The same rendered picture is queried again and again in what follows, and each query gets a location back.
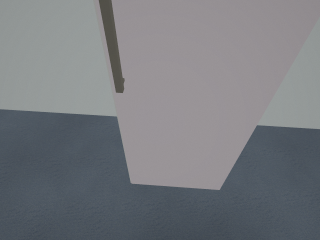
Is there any handle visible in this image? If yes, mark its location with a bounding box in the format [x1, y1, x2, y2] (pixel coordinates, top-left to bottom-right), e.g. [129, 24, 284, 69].
[99, 0, 125, 93]

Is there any fridge door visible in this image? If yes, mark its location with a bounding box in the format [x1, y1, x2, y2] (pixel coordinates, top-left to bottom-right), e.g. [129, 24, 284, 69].
[95, 0, 320, 190]

